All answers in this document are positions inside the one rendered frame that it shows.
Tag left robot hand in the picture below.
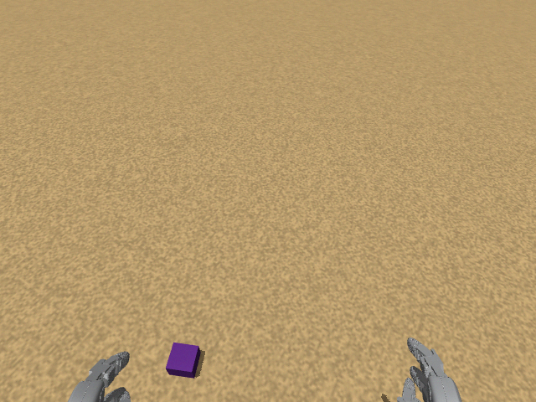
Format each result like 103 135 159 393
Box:
68 352 131 402

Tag small box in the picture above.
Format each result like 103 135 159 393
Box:
166 343 201 379

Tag right robot hand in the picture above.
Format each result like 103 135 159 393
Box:
397 338 462 402

